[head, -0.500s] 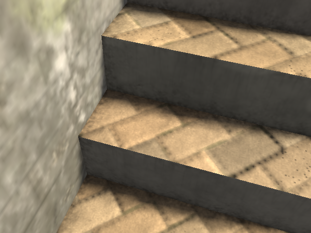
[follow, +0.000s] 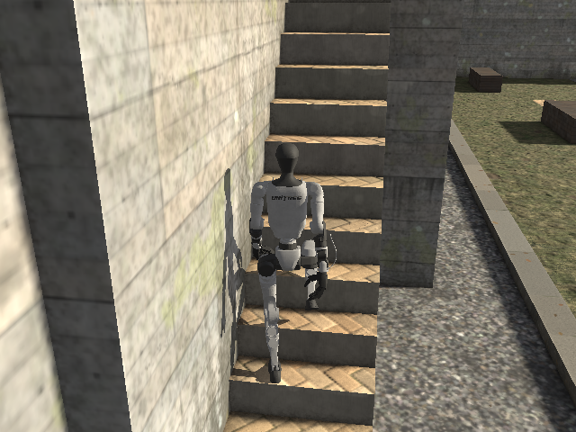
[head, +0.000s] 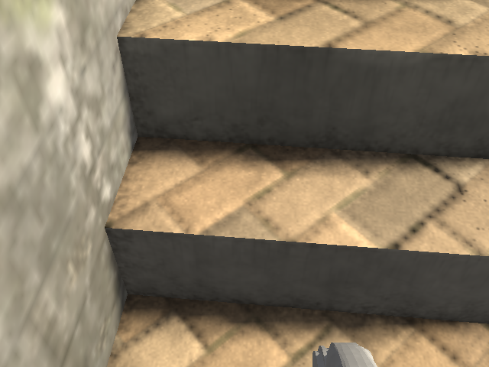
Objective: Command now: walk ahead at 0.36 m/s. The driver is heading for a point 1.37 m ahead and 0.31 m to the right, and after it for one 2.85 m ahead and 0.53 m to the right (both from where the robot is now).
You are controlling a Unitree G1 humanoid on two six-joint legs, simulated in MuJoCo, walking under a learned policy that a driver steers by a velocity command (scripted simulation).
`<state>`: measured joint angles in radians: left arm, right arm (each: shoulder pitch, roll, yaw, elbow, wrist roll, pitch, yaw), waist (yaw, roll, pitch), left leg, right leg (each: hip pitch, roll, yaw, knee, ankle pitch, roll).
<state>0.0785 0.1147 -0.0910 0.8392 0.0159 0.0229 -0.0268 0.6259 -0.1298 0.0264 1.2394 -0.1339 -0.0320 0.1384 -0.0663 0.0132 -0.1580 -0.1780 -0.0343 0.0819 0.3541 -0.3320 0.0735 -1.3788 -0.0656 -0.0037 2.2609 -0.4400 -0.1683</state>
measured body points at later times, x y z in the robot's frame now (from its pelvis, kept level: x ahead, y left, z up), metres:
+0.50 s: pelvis +0.02 +0.00 +0.13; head +0.01 +0.05 +0.58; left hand +0.30 +0.21 +0.10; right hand +0.05 -0.27 +0.02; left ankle -0.02 +0.17 -0.46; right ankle +0.08 -0.10 -0.52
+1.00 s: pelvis -0.01 +0.01 +0.03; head +0.02 +0.07 +0.48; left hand +0.22 +0.20 -0.09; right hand -0.02 -0.25 -0.07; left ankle -0.08 +0.09 -0.71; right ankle +0.03 -0.12 -0.45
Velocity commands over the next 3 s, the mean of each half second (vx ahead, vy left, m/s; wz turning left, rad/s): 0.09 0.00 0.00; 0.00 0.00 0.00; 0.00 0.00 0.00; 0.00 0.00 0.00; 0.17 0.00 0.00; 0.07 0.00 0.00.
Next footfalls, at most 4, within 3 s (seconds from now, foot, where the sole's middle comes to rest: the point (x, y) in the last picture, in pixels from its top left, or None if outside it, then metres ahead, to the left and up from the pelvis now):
0.20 right None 0.12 -0.10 -0.56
0.48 left None -0.01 0.17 -0.52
0.68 left None -0.09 0.16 -0.72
0.96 left None -0.05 0.06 -0.78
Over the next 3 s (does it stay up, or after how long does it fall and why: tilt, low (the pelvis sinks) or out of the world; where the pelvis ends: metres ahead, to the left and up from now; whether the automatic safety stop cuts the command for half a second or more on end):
stays up -0.03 -0.03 0.02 its command is cut before an obstacle after 0.1 s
